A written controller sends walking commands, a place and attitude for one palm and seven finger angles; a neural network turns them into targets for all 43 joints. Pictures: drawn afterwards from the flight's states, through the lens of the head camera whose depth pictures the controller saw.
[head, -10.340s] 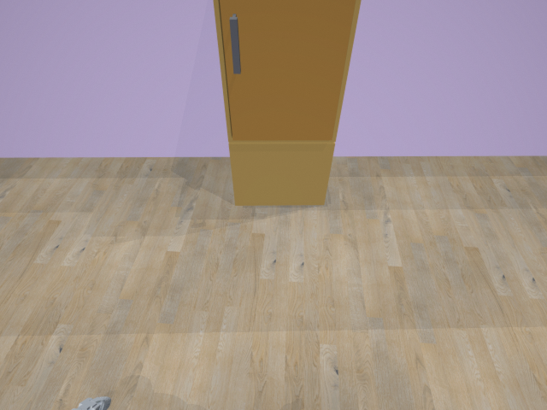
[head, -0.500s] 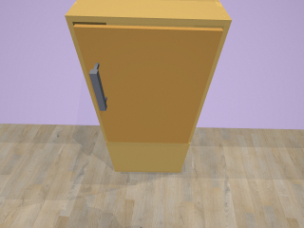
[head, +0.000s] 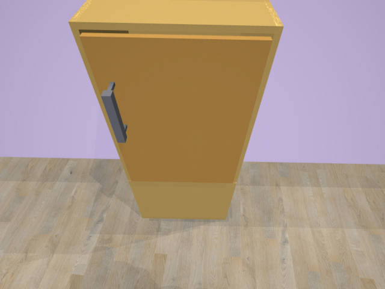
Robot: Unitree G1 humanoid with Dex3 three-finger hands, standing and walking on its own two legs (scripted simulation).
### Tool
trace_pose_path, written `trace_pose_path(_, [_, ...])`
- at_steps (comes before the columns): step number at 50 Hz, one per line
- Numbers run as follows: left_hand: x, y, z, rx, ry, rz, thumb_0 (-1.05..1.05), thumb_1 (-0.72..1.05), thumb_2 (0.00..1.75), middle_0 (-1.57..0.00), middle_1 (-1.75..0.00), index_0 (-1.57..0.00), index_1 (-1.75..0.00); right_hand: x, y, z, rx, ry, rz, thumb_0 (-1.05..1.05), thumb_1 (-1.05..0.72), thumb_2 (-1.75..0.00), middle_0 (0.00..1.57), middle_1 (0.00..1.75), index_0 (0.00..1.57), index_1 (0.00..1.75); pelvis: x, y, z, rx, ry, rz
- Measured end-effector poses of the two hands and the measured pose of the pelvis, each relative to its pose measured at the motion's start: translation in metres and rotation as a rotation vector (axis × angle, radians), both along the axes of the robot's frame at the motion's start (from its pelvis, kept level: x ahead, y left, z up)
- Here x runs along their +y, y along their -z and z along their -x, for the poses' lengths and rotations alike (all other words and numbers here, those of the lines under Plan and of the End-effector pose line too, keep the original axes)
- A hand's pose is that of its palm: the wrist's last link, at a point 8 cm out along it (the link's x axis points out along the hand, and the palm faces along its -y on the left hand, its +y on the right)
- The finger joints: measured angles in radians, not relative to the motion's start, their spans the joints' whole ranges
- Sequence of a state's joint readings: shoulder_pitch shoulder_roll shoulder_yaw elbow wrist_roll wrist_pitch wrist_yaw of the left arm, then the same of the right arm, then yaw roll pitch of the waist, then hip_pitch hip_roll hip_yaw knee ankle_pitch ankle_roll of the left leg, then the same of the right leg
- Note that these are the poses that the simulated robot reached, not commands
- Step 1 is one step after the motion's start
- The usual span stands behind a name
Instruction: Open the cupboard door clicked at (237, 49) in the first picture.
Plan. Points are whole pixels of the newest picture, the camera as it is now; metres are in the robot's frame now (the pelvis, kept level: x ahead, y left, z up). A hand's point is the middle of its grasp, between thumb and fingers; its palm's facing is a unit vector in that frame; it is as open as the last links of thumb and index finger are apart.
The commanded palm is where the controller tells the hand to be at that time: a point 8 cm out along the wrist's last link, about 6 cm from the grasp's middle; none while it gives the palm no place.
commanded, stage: look again from close up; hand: left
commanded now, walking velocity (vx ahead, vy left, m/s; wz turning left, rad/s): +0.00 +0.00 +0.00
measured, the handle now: (117, 113) +0.52 +0.24 +0.04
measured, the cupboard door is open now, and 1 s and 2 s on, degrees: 0 0 0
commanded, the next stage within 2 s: raise the hand with hooked fingers in 0.30 s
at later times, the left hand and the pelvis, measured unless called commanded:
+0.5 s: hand out of the picture +0.11 +0.20 -0.10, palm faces +0.24 -0.94 -0.22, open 7.4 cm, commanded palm +0.10 +0.25 -0.07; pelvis +0.00 -0.01 +0.00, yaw +1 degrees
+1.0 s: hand (87, 272) +0.15 +0.21 -0.02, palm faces +0.08 -0.99 -0.07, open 9.7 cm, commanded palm +0.13 +0.27 -0.02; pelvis -0.05 -0.01 -0.08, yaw +3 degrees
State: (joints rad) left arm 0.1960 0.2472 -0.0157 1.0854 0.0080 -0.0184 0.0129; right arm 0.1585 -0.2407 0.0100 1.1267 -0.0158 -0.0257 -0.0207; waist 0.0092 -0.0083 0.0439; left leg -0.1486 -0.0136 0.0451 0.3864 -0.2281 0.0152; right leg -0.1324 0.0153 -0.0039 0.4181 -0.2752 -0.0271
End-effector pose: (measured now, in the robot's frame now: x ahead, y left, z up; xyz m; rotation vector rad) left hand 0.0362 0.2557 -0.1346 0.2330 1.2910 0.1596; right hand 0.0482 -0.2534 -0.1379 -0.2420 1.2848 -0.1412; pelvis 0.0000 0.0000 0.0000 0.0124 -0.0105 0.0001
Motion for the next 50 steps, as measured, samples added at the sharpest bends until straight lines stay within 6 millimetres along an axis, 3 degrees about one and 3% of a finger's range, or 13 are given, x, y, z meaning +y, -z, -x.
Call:
trace_pose_path(21, [-0.020,0.001,0.005,-0.006,-0.016,0.001,0.00,0.91,0.90,-0.20,-0.30,-0.20,-0.30,-0.015,-0.001,-0.005,-0.008,-0.004,0.000,0.01,-0.91,-0.90,0.20,0.30,0.20,0.30,-0.017,0.000,-0.001,0.000,-0.005,0.005])
trace_pose_path(23, [-0.017,-0.018,-0.017,-0.193,-0.114,0.011,0.01,0.90,0.89,-0.20,-0.30,-0.20,-0.30,-0.015,-0.005,-0.012,-0.102,-0.001,0.010,0.01,-0.90,-0.90,0.20,0.30,0.20,0.30,-0.016,0.001,0.002,-0.002,-0.005,0.003])
trace_pose_path(29, [-0.009,-0.127,-0.110,-0.957,-0.105,-0.022,0.01,0.85,0.87,-0.21,-0.33,-0.20,-0.34,-0.010,-0.016,-0.056,-0.448,-0.030,-0.001,0.01,-0.90,-0.90,0.20,0.30,0.20,0.30,-0.014,0.013,0.016,0.038,-0.051,-0.003])
trace_pose_path(32, [-0.010,-0.143,-0.129,-1.195,-0.012,0.025,0.01,0.80,0.85,-0.21,-0.37,-0.20,-0.37,-0.009,-0.021,-0.078,-0.577,-0.060,-0.013,0.01,-0.90,-0.90,0.20,0.30,0.20,0.30,-0.019,0.028,0.028,0.108,-0.038,-0.010])
trace_pose_path(34, [-0.014,-0.136,-0.126,-1.280,0.071,0.082,0.01,0.76,0.83,-0.21,-0.39,-0.20,-0.39,-0.010,-0.022,-0.091,-0.648,-0.092,-0.015,0.01,-0.90,-0.90,0.20,0.30,0.20,0.30,-0.022,0.041,0.036,0.148,-0.028,-0.013])
trace_pose_path(37, [-0.020,-0.108,-0.107,-1.272,0.166,0.171,0.00,0.70,0.81,-0.21,-0.43,-0.21,-0.43,-0.011,-0.021,-0.105,-0.725,-0.139,-0.008,0.01,-0.90,-0.90,0.20,0.30,0.20,0.30,-0.024,0.061,0.044,0.185,-0.027,-0.012])
trace_pose_path(40, [-0.016,-0.083,-0.081,-1.203,0.134,0.214,0.01,0.63,0.78,-0.22,-0.47,-0.22,-0.48,-0.011,-0.018,-0.115,-0.764,-0.165,0.012,0.01,-0.90,-0.90,0.20,0.30,0.20,0.30,-0.022,0.075,0.048,0.204,-0.032,-0.004])
trace_pose_path(42, [-0.007,-0.076,-0.068,-1.190,0.071,0.195,0.01,0.58,0.76,-0.23,-0.50,-0.22,-0.51,-0.008,-0.014,-0.118,-0.769,-0.174,0.021,0.01,-0.90,-0.90,0.20,0.30,0.20,0.30,-0.021,0.081,0.049,0.203,-0.039,0.008])
trace_pose_path(46, [0.008,-0.093,-0.066,-1.277,0.037,0.111,0.01,0.49,0.72,-0.24,-0.56,-0.23,-0.57,0.007,-0.004,-0.115,-0.739,-0.204,0.025,0.02,-0.90,-0.90,0.20,0.30,0.20,0.30,-0.018,0.086,0.051,0.196,-0.053,0.035])
trace_pose_path(50, [0.009,-0.120,-0.091,-1.361,0.156,0.115,0.01,0.40,0.68,-0.24,-0.62,-0.23,-0.62,0.024,0.006,-0.101,-0.692,-0.206,-0.001,0.02,-0.90,-0.90,0.20,0.30,0.20,0.30,-0.013,0.085,0.054,0.189,-0.062,0.057])
